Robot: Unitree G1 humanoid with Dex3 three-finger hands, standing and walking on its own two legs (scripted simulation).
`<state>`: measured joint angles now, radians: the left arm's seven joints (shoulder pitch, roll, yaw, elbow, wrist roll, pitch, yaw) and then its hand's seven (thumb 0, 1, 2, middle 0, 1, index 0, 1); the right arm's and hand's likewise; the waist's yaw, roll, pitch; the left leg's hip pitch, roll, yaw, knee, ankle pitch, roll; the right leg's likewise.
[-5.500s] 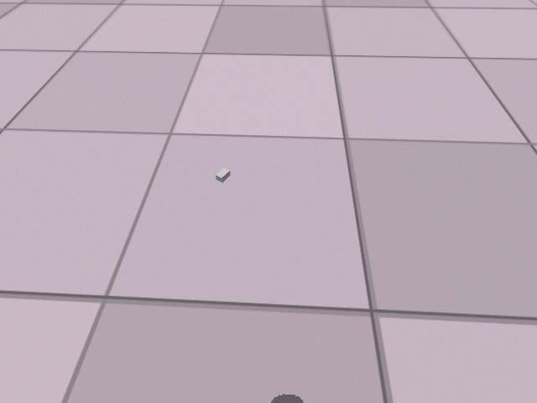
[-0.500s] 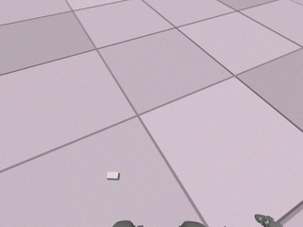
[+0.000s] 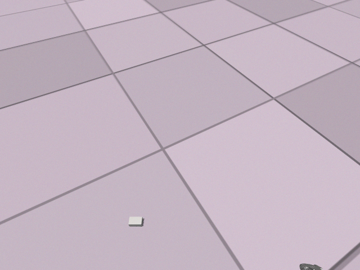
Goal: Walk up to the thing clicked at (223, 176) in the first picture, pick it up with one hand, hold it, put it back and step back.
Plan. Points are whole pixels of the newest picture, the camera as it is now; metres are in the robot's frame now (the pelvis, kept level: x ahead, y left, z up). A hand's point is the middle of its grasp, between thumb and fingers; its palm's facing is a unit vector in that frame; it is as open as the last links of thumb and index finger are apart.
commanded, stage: walk up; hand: left
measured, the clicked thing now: (135, 221) +0.49 +0.26 -0.76
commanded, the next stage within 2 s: stand in 0.66 s
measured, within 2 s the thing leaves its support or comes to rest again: neither
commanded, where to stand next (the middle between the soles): +0.11 +0.00 m, yaw +0 degrees
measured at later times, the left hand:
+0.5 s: hand out of the picture +0.08 +0.25 -0.16, palm faces -0.03 -0.95 -0.31, open 7.4 cm
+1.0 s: hand out of the picture +0.10 +0.25 -0.15, palm faces -0.02 -0.94 -0.34, open 7.4 cm
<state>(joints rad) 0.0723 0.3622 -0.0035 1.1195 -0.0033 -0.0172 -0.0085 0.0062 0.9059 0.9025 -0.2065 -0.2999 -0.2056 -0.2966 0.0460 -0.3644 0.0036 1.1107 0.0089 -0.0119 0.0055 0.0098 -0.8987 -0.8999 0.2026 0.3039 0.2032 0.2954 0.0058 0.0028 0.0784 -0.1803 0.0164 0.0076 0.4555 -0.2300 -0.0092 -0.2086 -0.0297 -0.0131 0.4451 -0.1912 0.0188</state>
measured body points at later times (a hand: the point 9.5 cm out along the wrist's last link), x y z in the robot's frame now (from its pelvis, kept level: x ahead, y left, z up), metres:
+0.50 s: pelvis +0.00 +0.00 +0.01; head +0.02 +0.01 +0.46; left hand +0.08 +0.30 -0.13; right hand +0.07 -0.30 -0.13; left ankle +0.01 +0.13 -0.74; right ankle +0.03 -0.13 -0.74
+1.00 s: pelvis +0.02 +0.00 +0.01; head +0.03 +0.00 +0.46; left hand +0.11 +0.30 -0.13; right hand +0.11 -0.30 -0.12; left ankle +0.01 +0.13 -0.74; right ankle +0.03 -0.13 -0.74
